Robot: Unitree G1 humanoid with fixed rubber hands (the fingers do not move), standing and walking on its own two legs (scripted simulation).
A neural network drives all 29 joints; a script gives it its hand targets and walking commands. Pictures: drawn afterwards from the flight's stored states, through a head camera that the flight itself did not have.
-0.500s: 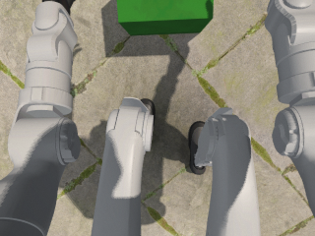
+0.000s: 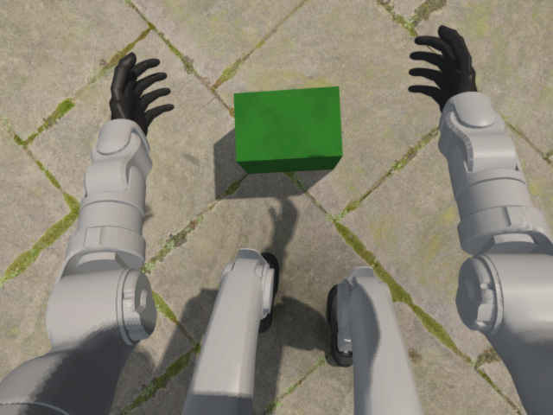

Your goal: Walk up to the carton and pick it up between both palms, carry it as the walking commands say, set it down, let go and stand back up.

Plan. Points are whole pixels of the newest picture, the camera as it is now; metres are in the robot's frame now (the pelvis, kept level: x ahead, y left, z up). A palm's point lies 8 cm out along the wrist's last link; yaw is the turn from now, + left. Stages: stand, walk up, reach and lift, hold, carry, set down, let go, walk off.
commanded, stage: set down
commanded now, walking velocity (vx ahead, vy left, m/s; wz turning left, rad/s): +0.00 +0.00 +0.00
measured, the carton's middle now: (288, 134) +0.56 +0.07 -0.47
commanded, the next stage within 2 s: let go in 0.44 s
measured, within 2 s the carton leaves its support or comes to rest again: neither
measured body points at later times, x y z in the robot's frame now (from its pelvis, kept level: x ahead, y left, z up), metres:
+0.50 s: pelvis +0.03 +0.00 +0.12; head +0.29 +0.01 +0.49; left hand +0.47 +0.26 +0.02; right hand +0.53 -0.15 +0.03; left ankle +0.11 +0.11 -0.52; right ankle +0.05 -0.11 -0.52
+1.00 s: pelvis +0.08 +0.00 +0.20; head +0.21 +0.01 +0.63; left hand +0.33 +0.26 +0.11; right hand +0.38 -0.20 +0.11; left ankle +0.11 +0.11 -0.52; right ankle +0.05 -0.11 -0.52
